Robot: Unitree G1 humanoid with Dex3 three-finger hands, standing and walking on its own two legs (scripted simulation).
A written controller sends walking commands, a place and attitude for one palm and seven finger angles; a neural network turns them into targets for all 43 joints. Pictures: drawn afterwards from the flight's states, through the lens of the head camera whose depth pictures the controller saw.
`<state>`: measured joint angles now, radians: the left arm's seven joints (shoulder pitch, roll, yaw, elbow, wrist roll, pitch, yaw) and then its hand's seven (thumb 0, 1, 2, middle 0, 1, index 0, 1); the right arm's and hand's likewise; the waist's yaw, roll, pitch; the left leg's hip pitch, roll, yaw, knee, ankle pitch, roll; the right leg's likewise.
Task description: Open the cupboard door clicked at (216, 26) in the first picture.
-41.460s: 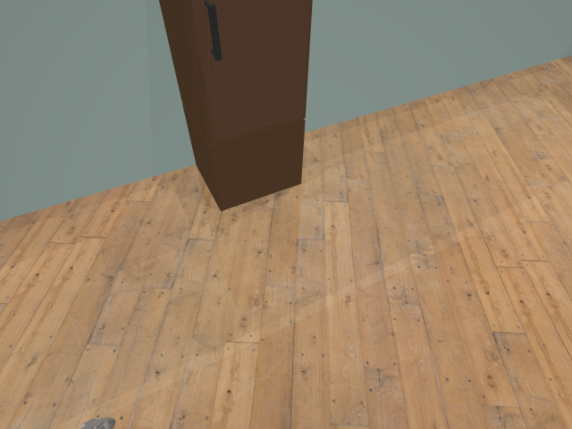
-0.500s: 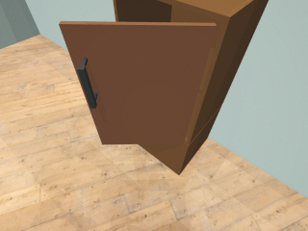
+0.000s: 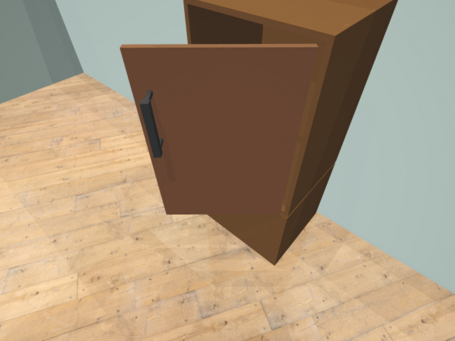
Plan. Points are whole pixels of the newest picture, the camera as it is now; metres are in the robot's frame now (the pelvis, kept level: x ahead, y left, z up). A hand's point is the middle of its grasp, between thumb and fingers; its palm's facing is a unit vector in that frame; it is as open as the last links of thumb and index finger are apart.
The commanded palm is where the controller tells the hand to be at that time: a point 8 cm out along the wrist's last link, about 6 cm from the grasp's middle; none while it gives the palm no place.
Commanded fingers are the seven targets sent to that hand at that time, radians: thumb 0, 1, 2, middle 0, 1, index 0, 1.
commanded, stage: come to a stop and stand still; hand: left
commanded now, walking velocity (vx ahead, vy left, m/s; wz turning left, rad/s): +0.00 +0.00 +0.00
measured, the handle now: (153, 125) +0.57 +0.22 +0.08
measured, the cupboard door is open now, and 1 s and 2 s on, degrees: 41 41 41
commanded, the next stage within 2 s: look again from close up in 0.24 s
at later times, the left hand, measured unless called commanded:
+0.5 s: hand out of the picture +0.01 +0.15 -0.17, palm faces +0.03 -0.99 -0.17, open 7.3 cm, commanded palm none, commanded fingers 0.00 0.90 0.90 -0.20 -0.30 -0.20 -0.30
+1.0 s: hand out of the picture +0.03 +0.15 -0.17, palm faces +0.03 -0.98 -0.18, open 7.3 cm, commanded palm +0.13 +0.21 -0.06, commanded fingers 0.00 0.85 0.88 -0.20 -0.33 -0.20 -0.33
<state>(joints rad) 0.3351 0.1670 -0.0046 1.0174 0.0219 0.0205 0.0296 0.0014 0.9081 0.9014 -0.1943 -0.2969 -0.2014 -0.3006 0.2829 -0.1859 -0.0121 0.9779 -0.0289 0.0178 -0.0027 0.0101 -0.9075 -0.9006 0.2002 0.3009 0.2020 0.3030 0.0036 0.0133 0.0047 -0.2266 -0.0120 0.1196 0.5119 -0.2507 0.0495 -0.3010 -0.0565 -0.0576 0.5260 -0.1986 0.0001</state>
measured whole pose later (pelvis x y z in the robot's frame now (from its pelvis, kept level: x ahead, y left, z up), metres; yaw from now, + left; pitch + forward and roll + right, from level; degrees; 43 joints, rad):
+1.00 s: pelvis +0.04 -0.01 +0.01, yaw +0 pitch -1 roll +0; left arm 0.29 0.14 -0.01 1.11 0.01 -0.02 0.05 0.01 0.92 0.90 -0.19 -0.30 -0.20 -0.30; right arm 0.28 -0.14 0.01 1.13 -0.01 -0.02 -0.02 0.01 -0.91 -0.90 0.20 0.30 0.20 0.30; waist 0.01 -0.01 0.04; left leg -0.15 0.01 0.10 0.43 -0.25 0.02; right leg -0.22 -0.02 -0.05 0.43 -0.19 -0.01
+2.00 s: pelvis +0.04 -0.02 -0.04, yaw +4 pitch +9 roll -1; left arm 0.27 0.31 0.31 0.11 -0.35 -0.31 -0.37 0.00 -0.09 0.48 -0.27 -0.93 -0.27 -0.94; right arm 0.30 -0.29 0.00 0.60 0.04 -0.25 -0.07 0.02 -0.90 -0.90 0.20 0.30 0.20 0.30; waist -0.01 0.02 -0.08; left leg -0.59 0.02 0.02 0.89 -0.46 0.02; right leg -0.61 -0.03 -0.12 0.84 -0.39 -0.02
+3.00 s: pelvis +0.04 -0.01 -0.01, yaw +3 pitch +4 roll -1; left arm -0.09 0.41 0.44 0.38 -0.33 -0.14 -0.46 -0.02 -0.50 0.30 -0.30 -1.20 -0.30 -1.20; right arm 0.28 -0.28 0.05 0.61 0.05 -0.22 -0.10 0.02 -0.90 -0.90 0.20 0.30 0.20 0.30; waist 0.02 0.02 -0.04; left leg -0.36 0.02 0.04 0.66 -0.36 0.02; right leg -0.39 -0.02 -0.10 0.62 -0.29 -0.01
